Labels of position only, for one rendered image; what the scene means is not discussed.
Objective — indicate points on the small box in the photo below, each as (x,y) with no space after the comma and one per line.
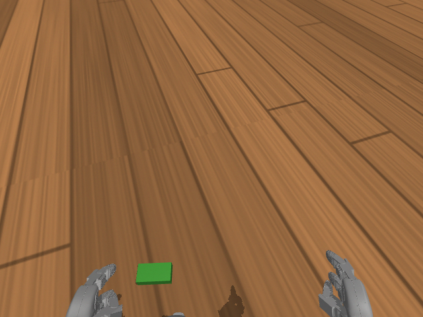
(154,273)

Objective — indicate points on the right robot hand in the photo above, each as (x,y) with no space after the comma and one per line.
(351,291)

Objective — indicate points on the left robot hand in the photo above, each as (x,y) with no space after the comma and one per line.
(87,303)

